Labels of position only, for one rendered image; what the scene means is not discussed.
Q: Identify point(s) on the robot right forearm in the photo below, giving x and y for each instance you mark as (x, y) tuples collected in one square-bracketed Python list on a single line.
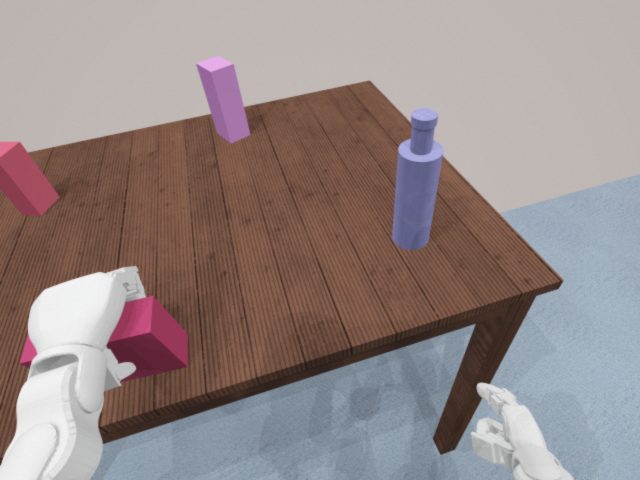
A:
[(536, 463)]

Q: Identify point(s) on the sponge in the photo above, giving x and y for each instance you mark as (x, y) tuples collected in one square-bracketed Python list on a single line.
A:
[(146, 335)]

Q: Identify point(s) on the robot left forearm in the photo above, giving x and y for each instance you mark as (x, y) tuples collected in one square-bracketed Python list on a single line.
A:
[(57, 435)]

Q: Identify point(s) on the left robot hand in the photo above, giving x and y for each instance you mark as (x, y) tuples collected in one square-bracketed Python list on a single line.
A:
[(85, 311)]

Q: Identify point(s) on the right robot hand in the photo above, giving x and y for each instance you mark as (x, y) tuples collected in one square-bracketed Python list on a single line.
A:
[(496, 442)]

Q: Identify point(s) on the table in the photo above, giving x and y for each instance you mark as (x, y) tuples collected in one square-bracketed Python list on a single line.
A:
[(273, 253)]

